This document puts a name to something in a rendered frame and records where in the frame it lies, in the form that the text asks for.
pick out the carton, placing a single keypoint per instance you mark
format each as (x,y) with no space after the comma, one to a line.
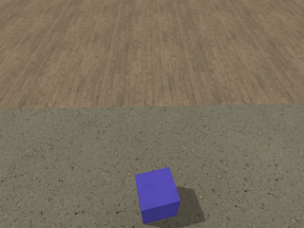
(158,195)

